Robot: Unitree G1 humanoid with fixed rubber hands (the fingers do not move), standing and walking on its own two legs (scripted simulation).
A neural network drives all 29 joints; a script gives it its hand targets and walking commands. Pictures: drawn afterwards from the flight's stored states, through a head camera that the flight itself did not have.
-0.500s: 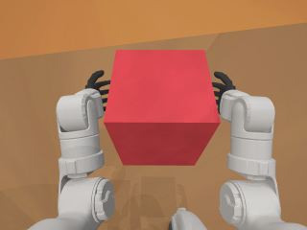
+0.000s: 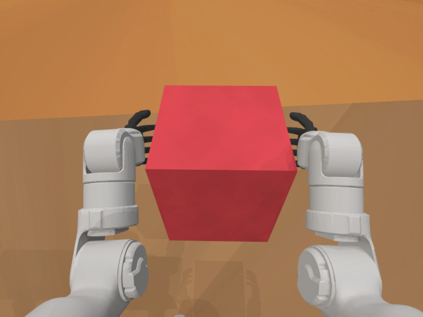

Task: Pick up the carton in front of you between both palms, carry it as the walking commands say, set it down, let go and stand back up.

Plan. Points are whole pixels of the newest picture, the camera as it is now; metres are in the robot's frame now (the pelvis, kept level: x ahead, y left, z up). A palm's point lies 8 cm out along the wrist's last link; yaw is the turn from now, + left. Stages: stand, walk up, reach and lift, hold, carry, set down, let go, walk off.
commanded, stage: carry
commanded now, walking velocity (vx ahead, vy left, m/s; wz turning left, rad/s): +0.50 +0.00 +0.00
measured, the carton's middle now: (219, 168) +0.39 +0.01 +0.09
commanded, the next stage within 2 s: none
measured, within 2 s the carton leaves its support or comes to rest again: neither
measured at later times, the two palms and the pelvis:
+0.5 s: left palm (159, 46) +0.66 +0.15 +0.22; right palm (283, 36) +0.70 -0.15 +0.23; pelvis +0.31 -0.03 +0.07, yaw +0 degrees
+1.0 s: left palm out of the picture +1.02 +0.10 +0.29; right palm out of the picture +0.98 -0.19 +0.28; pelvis +0.63 +0.00 +0.12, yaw -1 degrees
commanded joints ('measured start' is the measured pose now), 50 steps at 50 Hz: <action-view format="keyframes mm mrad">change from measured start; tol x32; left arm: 1 -776 -1140 -580 -115 -394 6 -241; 50 -633 -959 -532 -166 -235 21 -148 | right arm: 1 -744 1053 595 -143 475 -18 200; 50 -835 1069 657 -245 624 4 240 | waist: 1 -105 143 -495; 14 -27 170 -422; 18 113 -260 -582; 34 -19 -104 -419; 37 -126 360 -609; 50 -73 169 -417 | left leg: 1 854 343 -733 -332 272 241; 13 556 247 -220 -390 387 97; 16 309 183 -52 21 641 -11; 18 -186 -61 -125 548 -155 -86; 20 -296 23 -193 733 -115 -57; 28 -291 87 -119 371 -37 -56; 34 308 -78 126 -105 62 -9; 37 945 345 -836 -393 -58 237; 40 804 326 -649 -299 368 211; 50 578 255 -251 -408 297 110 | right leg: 1 -578 60 72 536 41 -29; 9 -550 7 -8 122 95 -39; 15 135 153 -245 -347 287 -79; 18 621 -289 753 -607 216 -330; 35 64 -112 -90 -218 981 -80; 37 -431 115 -45 288 58 10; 39 -578 63 73 543 45 -29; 50 -318 39 -96 -164 189 -39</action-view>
